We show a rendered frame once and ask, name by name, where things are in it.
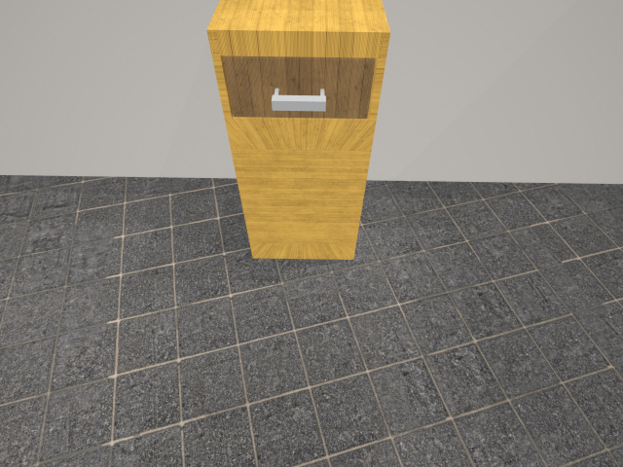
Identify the drawer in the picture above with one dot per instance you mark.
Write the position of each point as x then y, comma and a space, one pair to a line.
347, 84

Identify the cabinet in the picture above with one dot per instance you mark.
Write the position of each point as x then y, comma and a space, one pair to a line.
301, 180

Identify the handle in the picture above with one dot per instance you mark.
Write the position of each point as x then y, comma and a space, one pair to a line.
299, 102

